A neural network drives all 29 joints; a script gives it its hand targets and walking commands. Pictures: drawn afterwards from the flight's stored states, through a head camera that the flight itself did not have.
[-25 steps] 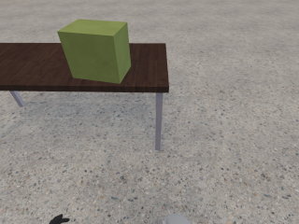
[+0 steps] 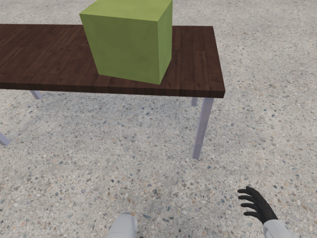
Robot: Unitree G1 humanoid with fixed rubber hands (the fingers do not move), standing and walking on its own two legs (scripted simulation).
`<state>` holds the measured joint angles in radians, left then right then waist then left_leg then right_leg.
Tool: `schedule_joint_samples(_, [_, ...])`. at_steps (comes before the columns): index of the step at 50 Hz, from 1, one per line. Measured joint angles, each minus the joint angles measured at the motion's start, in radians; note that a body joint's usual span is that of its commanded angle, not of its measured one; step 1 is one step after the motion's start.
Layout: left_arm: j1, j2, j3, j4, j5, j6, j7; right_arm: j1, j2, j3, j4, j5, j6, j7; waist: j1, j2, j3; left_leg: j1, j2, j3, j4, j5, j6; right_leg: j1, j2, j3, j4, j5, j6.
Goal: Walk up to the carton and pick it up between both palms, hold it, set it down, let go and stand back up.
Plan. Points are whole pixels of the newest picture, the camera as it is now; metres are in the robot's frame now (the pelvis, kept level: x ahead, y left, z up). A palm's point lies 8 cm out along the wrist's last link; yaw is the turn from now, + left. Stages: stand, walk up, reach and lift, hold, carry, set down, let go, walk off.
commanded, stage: walk up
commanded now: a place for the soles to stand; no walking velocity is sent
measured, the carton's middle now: (132, 39) +0.85 +0.17 +0.06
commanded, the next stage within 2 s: none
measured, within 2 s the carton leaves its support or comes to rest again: neither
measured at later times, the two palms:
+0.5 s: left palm (27, 176) +0.26 +0.38 -0.02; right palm (231, 209) +0.23 -0.17 -0.09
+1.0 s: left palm (17, 146) +0.38 +0.51 -0.07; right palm (168, 205) +0.22 +0.00 -0.06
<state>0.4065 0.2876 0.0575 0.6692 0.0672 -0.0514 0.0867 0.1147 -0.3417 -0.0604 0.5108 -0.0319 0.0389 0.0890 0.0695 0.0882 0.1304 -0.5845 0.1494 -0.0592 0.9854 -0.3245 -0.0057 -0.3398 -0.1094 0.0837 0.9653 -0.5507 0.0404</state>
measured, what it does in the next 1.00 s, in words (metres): steps to the left: left foot, then right foot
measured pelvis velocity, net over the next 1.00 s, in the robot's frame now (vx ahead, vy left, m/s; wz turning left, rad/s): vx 0.18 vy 0.29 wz -0.23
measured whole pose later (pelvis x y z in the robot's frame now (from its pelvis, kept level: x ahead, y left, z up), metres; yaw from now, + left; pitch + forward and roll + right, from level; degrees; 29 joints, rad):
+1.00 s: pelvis +0.18 +0.29 +0.02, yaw -13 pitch -6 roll -1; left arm 0.22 0.26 0.06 0.64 0.00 0.00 0.09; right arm 0.19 -0.29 -0.05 0.62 -0.04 0.08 0.03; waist -0.09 -0.01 0.15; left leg -0.40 0.03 0.17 0.79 -0.30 0.10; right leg -0.47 0.03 -0.02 1.09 -0.58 0.00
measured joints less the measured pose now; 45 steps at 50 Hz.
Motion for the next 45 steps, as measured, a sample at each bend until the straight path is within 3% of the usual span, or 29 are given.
schedule_joint_samples(1, [0.001,0.007,0.002,-0.004,0.001,0.004,-0.005,-0.005,0.009,0.001,-0.009,0.002,-0.012,0.003,0.000,-0.011,-0.007,0.028,-0.003,0.014,-0.057,0.049,-0.001,-0.012,-0.015,0.028,0.035,-0.031,-0.006])
schedule_joint_samples(3, [-0.022,0.034,0.009,-0.004,-0.003,0.019,-0.014,-0.001,0.048,0.008,0.000,-0.002,-0.030,0.001,-0.013,-0.077,0.003,0.033,-0.042,0.084,0.017,-0.008,-0.052,-0.040,-0.052,0.121,0.139,-0.088,-0.046])
schedule_joint_samples(5, [-0.050,0.045,0.007,-0.014,-0.028,0.035,-0.021,0.033,0.070,0.035,0.019,-0.007,-0.029,-0.012,-0.037,-0.097,-0.009,0.030,-0.046,0.123,0.096,-0.094,-0.061,-0.093,0.001,0.161,0.290,-0.127,-0.057])
schedule_joint_samples(8, [-0.103,0.047,0.004,-0.018,-0.055,0.044,-0.024,0.080,0.080,0.057,0.073,0.006,-0.014,-0.044,-0.087,-0.095,-0.029,0.080,-0.026,0.157,0.111,-0.143,-0.036,-0.165,0.072,0.050,0.454,-0.096,-0.043])
schedule_joint_samples(10, [-0.146,0.040,0.007,-0.018,-0.058,0.039,-0.029,0.103,0.068,0.054,0.100,0.003,-0.009,-0.063,-0.124,-0.091,-0.037,0.126,-0.020,0.179,0.082,-0.163,-0.030,-0.188,0.091,-0.038,0.437,-0.096,-0.036])
schedule_joint_samples(12, [-0.192,0.023,0.005,-0.037,-0.060,0.025,-0.033,0.122,0.040,0.041,0.125,0.000,-0.001,-0.073,-0.159,-0.068,-0.043,0.153,-0.018,0.181,0.051,-0.162,-0.030,-0.165,0.111,-0.105,0.256,-0.089,-0.047])
schedule_joint_samples(14, [-0.233,-0.001,-0.002,-0.072,-0.057,-0.006,-0.036,0.133,0.000,0.032,0.149,-0.005,0.021,-0.073,-0.177,-0.026,-0.042,0.150,-0.015,0.159,0.056,-0.166,-0.019,-0.112,0.133,-0.136,0.040,0.058,-0.077])
schedule_joint_samples(17, [-0.247,-0.026,-0.021,-0.102,-0.017,-0.029,-0.016,0.119,-0.034,0.028,0.165,-0.023,0.065,-0.070,-0.165,0.016,-0.032,0.083,-0.048,0.092,0.225,-0.221,-0.010,-0.098,0.135,-0.145,0.036,0.089,-0.097])
schedule_joint_samples(21, [-0.168,-0.044,-0.029,-0.072,0.011,-0.017,0.016,0.080,-0.051,0.021,0.154,-0.033,0.087,-0.065,-0.132,0.045,-0.035,0.020,-0.068,0.059,0.341,-0.140,-0.033,-0.034,0.107,-0.107,-0.049,0.100,-0.055])
schedule_joint_samples(27, [-0.057,-0.038,-0.015,-0.069,0.002,-0.011,0.004,0.005,-0.031,0.030,0.106,-0.028,0.071,-0.047,-0.057,0.072,0.001,-0.013,-0.025,0.029,0.243,-0.076,-0.052,0.033,0.071,-0.041,-0.161,0.135,-0.009])
schedule_joint_samples(33, [-0.018,-0.009,0.007,-0.093,-0.003,0.011,-0.007,-0.071,0.017,0.043,0.055,-0.012,0.058,-0.029,-0.024,0.061,0.045,0.022,-0.009,0.047,-0.014,-0.027,-0.016,0.011,0.043,0.001,-0.147,0.116,0.039])
schedule_joint_samples(35, [-0.024,0.017,0.018,-0.093,0.000,0.022,-0.010,-0.067,0.039,0.041,0.051,-0.007,0.047,-0.024,-0.024,0.020,0.042,0.067,-0.025,0.064,-0.113,0.034,-0.004,-0.008,0.016,0.017,-0.095,0.076,0.044])
schedule_joint_samples(37, [-0.060,0.054,0.031,-0.080,-0.004,0.036,-0.011,-0.059,0.080,0.043,0.070,-0.010,0.031,-0.025,-0.019,-0.091,0.072,0.090,-0.085,0.129,-0.087,0.020,-0.006,-0.028,-0.036,0.090,-0.005,0.049,-0.005])
schedule_joint_samples(39, [-0.081,0.053,0.029,-0.077,-0.025,0.048,-0.004,-0.030,0.088,0.053,0.078,-0.014,0.023,-0.032,-0.034,-0.124,0.065,0.086,-0.096,0.150,-0.046,-0.025,0.011,-0.076,0.011,0.123,0.143,-0.043,-0.032])
schedule_joint_samples(42, [-0.115,0.023,0.015,-0.052,-0.057,0.062,0.014,0.005,0.084,0.044,0.091,-0.001,0.033,-0.047,-0.082,-0.119,0.046,0.106,-0.087,0.151,-0.052,-0.039,0.040,-0.134,0.096,0.051,0.319,-0.103,-0.038])
schedule_joint_samples(45, [-0.144,0.000,0.007,-0.026,-0.061,0.065,0.016,0.029,0.078,0.028,0.087,-0.003,0.036,-0.058,-0.125,-0.126,0.038,0.153,-0.094,0.183,-0.116,-0.015,0.063,-0.172,0.127,-0.026,0.358,-0.065,-0.036])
